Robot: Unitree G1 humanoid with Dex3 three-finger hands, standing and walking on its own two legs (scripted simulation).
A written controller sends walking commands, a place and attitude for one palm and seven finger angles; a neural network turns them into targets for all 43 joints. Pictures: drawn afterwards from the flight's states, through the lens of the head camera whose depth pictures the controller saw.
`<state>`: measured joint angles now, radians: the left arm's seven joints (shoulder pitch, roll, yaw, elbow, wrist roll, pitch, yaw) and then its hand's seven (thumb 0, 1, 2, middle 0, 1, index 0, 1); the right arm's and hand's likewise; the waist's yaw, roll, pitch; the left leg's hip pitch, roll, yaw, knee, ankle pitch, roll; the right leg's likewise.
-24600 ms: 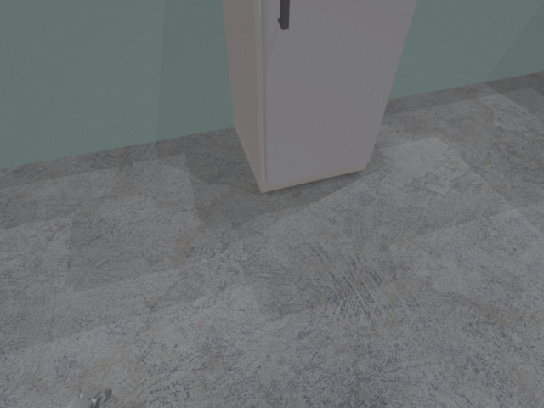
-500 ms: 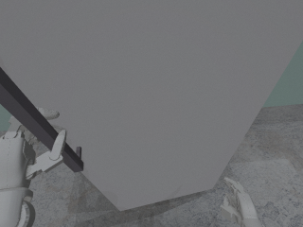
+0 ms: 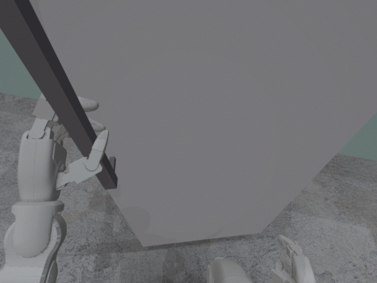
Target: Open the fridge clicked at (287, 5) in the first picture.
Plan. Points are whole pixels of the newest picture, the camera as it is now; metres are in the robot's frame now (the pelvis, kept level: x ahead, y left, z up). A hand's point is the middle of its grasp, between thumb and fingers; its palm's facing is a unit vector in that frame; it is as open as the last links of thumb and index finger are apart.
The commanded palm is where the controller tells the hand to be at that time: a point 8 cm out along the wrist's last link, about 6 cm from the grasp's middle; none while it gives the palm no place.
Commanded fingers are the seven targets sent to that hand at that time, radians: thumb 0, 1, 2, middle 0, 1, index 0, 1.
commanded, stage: walk backward, drawing the door open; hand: left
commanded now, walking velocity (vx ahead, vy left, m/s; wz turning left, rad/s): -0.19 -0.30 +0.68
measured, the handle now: (80, 112) +0.31 +0.15 +0.24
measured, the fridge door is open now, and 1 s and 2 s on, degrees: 19 47 81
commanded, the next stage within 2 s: stop walking and hold the door back in 1.90 s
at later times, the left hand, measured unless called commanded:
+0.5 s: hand (110, 231) +0.17 +0.09 +0.20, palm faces +0.47 -0.85 -0.26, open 6.8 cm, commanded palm +0.11 +0.13 +0.20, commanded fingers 0.00 0.90 0.90 -0.45 -1.40 -0.45 -1.40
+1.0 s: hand out of the picture +0.06 +0.02 +0.20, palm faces +0.79 -0.55 -0.25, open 6.6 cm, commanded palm +0.00 +0.03 +0.20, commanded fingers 0.00 0.90 0.90 -0.45 -1.40 -0.45 -1.40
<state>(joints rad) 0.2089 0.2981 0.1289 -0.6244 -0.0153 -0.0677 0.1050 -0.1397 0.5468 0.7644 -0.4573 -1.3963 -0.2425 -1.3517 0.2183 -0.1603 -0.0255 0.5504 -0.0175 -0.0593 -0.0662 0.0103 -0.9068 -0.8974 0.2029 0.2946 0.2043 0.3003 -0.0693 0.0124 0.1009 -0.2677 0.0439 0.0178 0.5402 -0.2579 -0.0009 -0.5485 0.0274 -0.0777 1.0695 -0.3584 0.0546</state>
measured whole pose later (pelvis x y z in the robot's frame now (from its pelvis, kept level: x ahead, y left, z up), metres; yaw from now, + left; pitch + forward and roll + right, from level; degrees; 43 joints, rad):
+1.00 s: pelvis -0.07 -0.32 +0.00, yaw +37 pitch -1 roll +0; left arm 0.01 0.31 0.31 -0.44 -0.08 -0.05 0.11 -0.08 0.62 0.82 -0.46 -1.40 -0.25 -1.36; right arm 0.11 -0.22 -0.04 0.64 0.01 -0.05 -0.07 0.01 -0.91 -0.90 0.21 0.30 0.21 0.30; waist -0.04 0.03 0.17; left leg -0.53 0.02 0.02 1.15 -0.56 -0.05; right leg -0.31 -0.08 -0.10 0.58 -0.25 0.01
